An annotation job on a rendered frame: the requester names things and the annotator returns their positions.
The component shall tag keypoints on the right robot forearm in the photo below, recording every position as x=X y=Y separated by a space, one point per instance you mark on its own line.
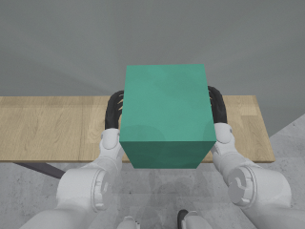
x=225 y=156

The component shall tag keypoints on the left robot upper arm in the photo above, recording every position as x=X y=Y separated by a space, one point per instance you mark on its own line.
x=82 y=194

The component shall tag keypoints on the carton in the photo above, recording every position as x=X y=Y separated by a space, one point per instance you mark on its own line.
x=167 y=120

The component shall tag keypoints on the robot right foot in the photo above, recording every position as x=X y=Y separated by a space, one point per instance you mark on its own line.
x=180 y=216

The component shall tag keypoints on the right robot shin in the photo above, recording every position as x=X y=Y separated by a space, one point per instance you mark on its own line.
x=192 y=213

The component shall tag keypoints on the right robot hand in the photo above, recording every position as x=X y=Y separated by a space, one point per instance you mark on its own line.
x=218 y=106

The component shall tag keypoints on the table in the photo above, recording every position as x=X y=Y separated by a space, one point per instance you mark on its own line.
x=37 y=130

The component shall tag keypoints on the left robot hand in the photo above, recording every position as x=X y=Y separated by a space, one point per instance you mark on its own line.
x=113 y=113

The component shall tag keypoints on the left robot forearm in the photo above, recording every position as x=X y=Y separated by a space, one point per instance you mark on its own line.
x=110 y=157

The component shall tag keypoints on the right robot upper arm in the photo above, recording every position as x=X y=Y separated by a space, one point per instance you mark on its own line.
x=264 y=196

